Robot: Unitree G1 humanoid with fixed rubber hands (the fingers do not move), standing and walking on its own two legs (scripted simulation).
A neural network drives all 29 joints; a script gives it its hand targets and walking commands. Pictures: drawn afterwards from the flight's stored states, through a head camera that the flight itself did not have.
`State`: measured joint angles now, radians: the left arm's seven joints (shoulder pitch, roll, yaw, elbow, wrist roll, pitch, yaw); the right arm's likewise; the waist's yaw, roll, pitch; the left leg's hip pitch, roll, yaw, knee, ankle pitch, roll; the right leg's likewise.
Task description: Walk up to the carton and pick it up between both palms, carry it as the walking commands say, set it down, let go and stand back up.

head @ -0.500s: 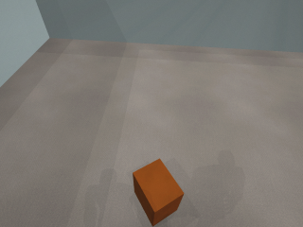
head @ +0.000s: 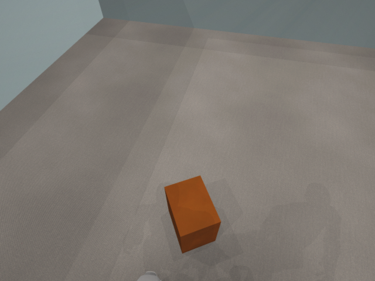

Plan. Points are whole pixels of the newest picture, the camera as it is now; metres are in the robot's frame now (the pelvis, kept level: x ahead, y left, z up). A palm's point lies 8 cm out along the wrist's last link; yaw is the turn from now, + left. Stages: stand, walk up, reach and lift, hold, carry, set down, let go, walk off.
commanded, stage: walk up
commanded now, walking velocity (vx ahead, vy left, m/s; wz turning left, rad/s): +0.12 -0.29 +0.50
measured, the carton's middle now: (191, 215) +0.49 -0.01 -0.62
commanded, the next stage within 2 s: none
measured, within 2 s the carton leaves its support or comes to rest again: neither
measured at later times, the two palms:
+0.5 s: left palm out of the picture -0.08 +0.10 -0.15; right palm (318, 274) +0.16 -0.28 -0.12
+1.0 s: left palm out of the picture +0.00 +0.10 -0.13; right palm (335, 241) +0.23 -0.35 -0.13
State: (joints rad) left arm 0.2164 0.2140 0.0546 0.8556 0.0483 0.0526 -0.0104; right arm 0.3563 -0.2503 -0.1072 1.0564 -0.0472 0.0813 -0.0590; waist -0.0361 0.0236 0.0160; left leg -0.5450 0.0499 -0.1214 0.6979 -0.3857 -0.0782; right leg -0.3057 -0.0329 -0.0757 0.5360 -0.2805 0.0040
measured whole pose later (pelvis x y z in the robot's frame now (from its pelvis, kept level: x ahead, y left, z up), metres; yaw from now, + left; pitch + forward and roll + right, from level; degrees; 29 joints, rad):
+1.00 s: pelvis +0.08 -0.13 +0.01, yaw +20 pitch -1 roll +1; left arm 0.28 0.18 0.07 1.04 0.03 0.03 0.04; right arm 0.19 -0.25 -0.06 1.00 -0.04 0.07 0.03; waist 0.04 -0.01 0.03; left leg -0.38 0.04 0.10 0.84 -0.43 -0.05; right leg -0.29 -0.20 -0.16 0.45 -0.12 0.06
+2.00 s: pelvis +0.05 -0.14 +0.02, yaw +21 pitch +1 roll +1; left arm 0.40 0.07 0.01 1.15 0.02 -0.03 0.03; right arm 0.35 -0.15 -0.04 1.12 -0.03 0.02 0.00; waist 0.01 0.02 -0.03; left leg -0.33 0.05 0.04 0.71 -0.36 -0.04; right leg -0.09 -0.03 -0.11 0.35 -0.27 -0.02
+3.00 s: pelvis +0.09 -0.18 +0.01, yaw +21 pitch -2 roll -1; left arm 0.30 0.10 0.02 1.12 0.01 0.00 0.03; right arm 0.32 -0.12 0.00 1.15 -0.02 0.00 -0.04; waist 0.01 0.02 0.04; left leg -0.17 0.05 0.07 0.46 -0.26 -0.01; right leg -0.17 -0.01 -0.12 0.43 -0.23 -0.02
